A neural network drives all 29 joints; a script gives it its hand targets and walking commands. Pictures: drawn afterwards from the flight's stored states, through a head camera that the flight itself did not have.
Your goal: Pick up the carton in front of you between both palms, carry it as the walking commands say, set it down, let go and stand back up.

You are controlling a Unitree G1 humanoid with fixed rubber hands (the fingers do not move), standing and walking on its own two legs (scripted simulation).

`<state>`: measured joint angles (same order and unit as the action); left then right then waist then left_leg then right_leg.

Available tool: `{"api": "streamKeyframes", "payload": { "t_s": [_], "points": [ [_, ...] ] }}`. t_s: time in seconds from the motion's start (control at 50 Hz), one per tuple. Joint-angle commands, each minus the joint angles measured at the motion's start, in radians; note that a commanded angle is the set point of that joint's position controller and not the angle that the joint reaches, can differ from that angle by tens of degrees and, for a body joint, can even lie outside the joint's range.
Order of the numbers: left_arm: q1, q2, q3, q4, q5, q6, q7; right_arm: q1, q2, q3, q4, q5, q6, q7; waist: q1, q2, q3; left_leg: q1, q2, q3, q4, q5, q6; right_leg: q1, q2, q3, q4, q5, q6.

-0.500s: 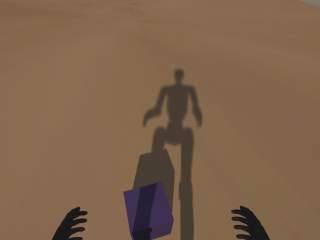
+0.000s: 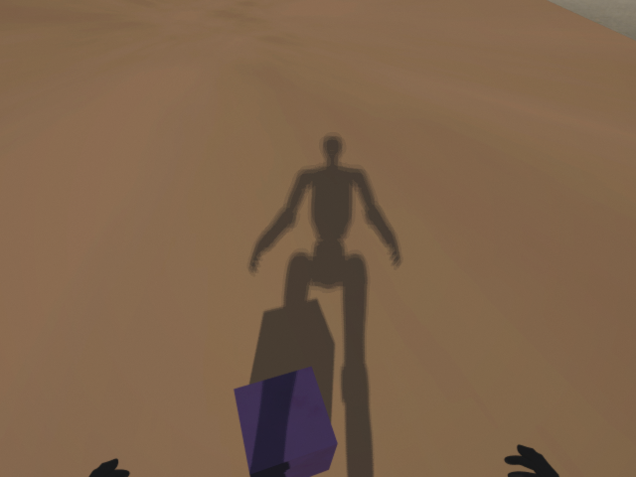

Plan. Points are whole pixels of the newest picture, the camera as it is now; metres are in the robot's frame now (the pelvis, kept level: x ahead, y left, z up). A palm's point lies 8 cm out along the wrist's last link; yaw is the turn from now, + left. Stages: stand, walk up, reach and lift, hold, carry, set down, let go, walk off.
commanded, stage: stand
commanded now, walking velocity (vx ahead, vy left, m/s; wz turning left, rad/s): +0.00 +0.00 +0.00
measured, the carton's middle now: (283, 431) +0.39 +0.05 -0.65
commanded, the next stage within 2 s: none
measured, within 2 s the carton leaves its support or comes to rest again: neither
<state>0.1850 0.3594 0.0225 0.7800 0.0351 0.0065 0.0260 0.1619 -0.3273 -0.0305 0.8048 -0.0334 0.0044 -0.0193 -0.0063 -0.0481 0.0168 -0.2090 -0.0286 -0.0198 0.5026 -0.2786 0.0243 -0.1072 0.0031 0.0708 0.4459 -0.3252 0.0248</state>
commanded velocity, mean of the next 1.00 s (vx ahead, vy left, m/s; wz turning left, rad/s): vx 0.00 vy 0.00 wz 0.00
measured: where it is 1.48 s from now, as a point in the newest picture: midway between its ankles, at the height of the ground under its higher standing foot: outside the picture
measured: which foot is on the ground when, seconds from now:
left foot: down 0.00-1.00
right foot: down 0.00-1.00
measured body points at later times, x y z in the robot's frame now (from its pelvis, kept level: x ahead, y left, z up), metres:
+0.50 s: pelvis -0.01 +0.00 +0.01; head -0.01 +0.02 +0.46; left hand +0.09 +0.30 -0.12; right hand +0.10 -0.31 -0.09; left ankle -0.01 +0.10 -0.74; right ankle -0.05 -0.14 -0.74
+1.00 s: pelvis -0.02 +0.00 +0.01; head -0.02 +0.01 +0.46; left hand +0.08 +0.31 -0.12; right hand +0.08 -0.32 -0.10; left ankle -0.01 +0.10 -0.74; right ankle -0.05 -0.14 -0.74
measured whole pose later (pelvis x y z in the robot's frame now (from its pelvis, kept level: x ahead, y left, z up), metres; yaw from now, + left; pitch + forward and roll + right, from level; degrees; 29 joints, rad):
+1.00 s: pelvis -0.02 +0.00 +0.01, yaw +0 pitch -3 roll +0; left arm 0.15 0.39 0.01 0.99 0.02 -0.01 0.02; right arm 0.12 -0.37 -0.01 1.02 -0.02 -0.01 -0.01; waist -0.01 -0.03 0.03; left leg -0.15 -0.02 -0.03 0.38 -0.19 0.02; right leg -0.05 0.00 0.06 0.34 -0.24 0.02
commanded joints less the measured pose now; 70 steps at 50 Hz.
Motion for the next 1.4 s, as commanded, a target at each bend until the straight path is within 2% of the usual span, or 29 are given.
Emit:
{"api": "streamKeyframes", "payload": {
  "t_s": [0.0,0.58,1.38],
  "points": [
    [-0.015,0.135,0.029,-0.034,-0.002,-0.014,0.005,-0.025,-0.176,-0.039,-0.035,0.001,-0.013,-0.006,0.002,0.054,-0.063,0.078,0.113,-0.095,-0.069,0.368,0.0,-0.021,-0.07,0.031,-0.04,0.311,-0.019],
    [-0.041,0.17,0.022,0.115,-0.008,-0.022,-0.001,-0.074,-0.206,-0.025,0.127,0.011,-0.02,0.001,0.0,0.047,-0.011,0.095,0.123,-0.111,-0.164,0.221,0.004,-0.019,-0.095,0.054,-0.144,0.207,-0.031],
    [-0.073,0.198,0.015,0.199,-0.018,-0.025,-0.01,-0.092,-0.235,-0.007,0.203,0.021,-0.024,0.005,0.0,0.05,-0.015,0.1,0.129,-0.132,-0.183,0.257,0.007,0.004,-0.108,0.041,-0.174,0.208,-0.039]
  ]
}}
